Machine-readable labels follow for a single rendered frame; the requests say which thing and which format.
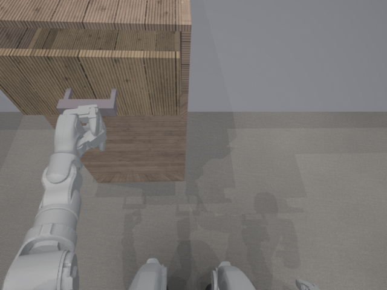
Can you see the cabinet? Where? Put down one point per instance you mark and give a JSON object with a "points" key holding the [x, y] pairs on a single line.
{"points": [[139, 148]]}

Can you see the left robot hand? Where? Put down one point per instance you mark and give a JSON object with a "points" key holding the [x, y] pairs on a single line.
{"points": [[69, 131]]}

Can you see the left robot upper arm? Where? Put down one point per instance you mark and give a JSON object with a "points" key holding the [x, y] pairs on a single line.
{"points": [[55, 270]]}

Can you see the handle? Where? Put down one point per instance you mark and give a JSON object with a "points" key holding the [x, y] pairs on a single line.
{"points": [[107, 107]]}

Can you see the left robot forearm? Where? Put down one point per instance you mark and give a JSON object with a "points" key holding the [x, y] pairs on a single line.
{"points": [[54, 227]]}

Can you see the left robot shin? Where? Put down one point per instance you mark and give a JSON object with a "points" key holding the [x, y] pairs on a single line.
{"points": [[152, 260]]}

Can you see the robot left thigh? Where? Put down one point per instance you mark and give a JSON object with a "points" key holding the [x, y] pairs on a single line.
{"points": [[151, 276]]}

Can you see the drawer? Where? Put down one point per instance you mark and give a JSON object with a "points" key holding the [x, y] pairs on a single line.
{"points": [[144, 67]]}

